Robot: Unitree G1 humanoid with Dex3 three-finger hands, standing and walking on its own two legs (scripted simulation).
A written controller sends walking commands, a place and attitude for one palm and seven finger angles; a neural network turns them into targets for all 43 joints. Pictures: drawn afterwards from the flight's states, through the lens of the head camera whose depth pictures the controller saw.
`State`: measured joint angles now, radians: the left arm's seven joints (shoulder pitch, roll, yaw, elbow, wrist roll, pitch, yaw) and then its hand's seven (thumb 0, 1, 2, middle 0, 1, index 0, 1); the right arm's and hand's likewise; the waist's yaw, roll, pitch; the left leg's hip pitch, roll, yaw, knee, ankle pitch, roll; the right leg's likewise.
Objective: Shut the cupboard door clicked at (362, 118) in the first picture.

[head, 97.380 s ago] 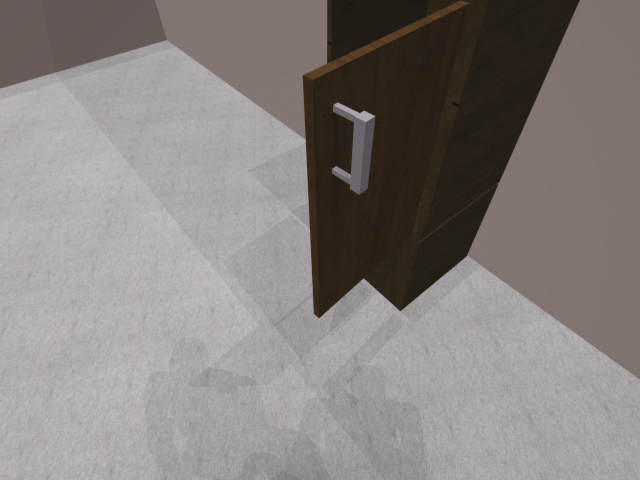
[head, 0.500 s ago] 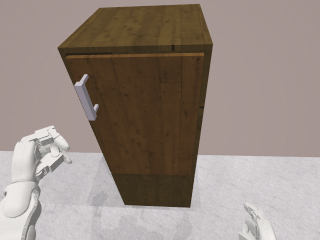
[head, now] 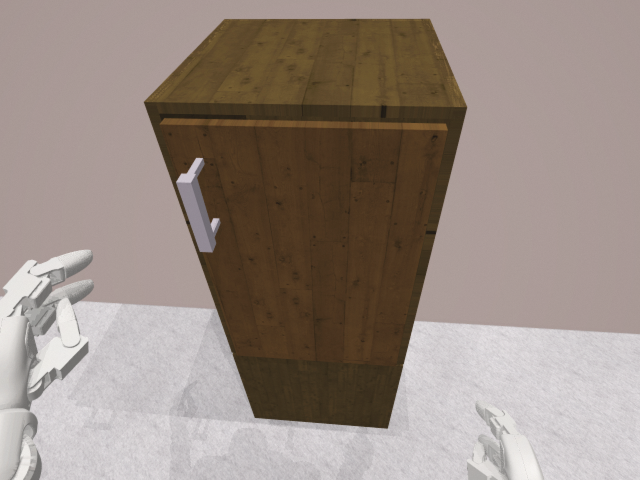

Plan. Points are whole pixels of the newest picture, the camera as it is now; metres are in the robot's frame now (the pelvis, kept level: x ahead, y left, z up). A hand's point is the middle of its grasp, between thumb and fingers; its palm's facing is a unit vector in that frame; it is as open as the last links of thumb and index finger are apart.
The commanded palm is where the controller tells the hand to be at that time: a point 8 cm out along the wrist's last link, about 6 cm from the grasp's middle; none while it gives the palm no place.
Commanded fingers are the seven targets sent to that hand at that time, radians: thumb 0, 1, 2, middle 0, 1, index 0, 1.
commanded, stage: draw the hand back to the body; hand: left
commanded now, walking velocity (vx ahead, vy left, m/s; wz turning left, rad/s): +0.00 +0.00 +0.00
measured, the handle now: (202, 206) +0.43 +0.23 +0.13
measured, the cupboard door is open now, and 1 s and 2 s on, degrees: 0 0 0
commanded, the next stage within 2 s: step back with the hand held close in 0.40 s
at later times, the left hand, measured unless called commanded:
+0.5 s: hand (76, 331) +0.20 +0.27 +0.16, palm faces +0.46 -0.79 -0.40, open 7.4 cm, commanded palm +0.15 +0.30 +0.17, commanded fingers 0.00 0.90 0.90 -0.20 -0.30 -0.20 -0.30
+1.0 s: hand (38, 373) +0.15 +0.28 +0.16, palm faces +0.41 -0.79 -0.45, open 7.4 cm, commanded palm +0.10 +0.31 +0.17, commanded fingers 0.00 0.90 0.90 -0.20 -0.30 -0.20 -0.30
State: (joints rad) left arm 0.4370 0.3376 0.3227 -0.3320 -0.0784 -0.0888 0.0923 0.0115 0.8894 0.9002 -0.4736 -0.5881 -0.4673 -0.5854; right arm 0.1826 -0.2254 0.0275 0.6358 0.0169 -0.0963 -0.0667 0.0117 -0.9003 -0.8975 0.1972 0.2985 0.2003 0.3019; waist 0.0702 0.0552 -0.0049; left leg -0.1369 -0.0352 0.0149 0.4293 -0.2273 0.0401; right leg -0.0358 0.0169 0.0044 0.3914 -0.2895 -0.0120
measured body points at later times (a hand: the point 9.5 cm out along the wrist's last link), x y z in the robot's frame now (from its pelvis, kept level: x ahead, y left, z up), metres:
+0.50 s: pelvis +0.01 +0.00 +0.00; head -0.02 -0.02 +0.45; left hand +0.17 +0.31 +0.18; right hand +0.20 -0.21 -0.09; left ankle +0.01 +0.09 -0.74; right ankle -0.04 -0.11 -0.74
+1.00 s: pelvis -0.05 +0.01 +0.00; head -0.05 +0.01 +0.45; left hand +0.13 +0.32 +0.18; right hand +0.12 -0.24 -0.08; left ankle +0.01 +0.09 -0.74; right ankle -0.04 -0.11 -0.74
